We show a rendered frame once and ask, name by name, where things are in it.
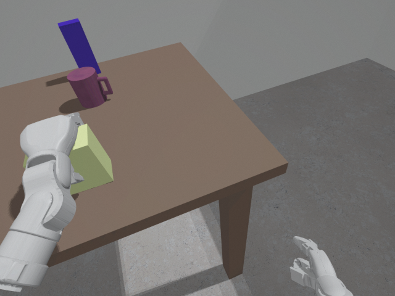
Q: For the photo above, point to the table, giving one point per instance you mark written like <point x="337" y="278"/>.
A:
<point x="176" y="141"/>

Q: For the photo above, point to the left robot forearm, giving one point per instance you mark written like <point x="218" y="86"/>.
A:
<point x="46" y="210"/>

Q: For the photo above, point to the sponge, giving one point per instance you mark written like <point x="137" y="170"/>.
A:
<point x="90" y="160"/>

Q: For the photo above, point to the right robot hand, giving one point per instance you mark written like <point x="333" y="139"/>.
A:
<point x="306" y="272"/>

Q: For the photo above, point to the left robot hand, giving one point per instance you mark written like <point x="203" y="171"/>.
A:
<point x="56" y="133"/>

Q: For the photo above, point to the right robot forearm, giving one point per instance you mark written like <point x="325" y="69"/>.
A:
<point x="330" y="286"/>

